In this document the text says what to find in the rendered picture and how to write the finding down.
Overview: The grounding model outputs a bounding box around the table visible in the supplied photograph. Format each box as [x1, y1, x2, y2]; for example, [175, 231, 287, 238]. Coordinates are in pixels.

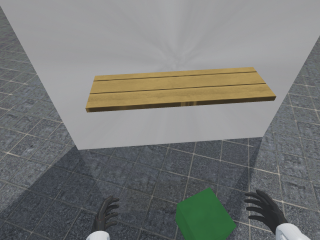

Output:
[85, 67, 277, 113]

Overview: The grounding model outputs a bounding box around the left robot hand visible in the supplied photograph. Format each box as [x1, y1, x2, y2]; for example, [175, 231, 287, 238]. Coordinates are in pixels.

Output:
[91, 195, 120, 234]

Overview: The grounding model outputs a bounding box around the carton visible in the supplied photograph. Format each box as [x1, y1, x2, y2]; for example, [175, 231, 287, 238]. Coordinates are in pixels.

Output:
[175, 187, 236, 240]

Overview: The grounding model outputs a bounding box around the right robot forearm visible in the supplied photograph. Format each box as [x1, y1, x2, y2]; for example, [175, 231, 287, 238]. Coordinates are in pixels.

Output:
[275, 223, 310, 240]

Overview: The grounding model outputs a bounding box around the right robot hand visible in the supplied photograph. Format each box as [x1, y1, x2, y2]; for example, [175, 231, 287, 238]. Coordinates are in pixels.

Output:
[244, 189, 288, 235]

